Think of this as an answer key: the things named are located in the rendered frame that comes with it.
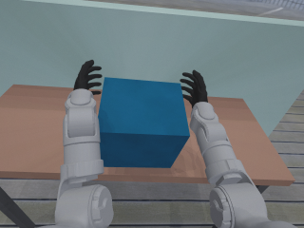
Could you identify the table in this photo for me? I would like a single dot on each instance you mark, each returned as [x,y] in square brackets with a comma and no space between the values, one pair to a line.
[32,145]

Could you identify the right robot forearm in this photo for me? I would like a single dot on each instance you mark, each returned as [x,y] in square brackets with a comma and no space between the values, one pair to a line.
[222,165]

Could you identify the carton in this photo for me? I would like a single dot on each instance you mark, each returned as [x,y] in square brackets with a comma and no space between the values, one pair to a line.
[143,124]

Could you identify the left robot hand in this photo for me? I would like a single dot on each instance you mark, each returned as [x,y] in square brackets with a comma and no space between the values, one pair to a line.
[82,81]

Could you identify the right robot upper arm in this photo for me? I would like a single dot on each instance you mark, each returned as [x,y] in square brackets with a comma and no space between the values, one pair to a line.
[239,205]

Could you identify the left robot upper arm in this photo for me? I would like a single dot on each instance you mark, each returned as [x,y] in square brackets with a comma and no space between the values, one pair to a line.
[84,207]

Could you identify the left robot forearm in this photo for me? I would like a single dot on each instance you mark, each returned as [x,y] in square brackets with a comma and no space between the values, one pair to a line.
[81,142]

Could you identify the right robot hand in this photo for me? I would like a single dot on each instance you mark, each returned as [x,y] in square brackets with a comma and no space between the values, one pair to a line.
[198,93]

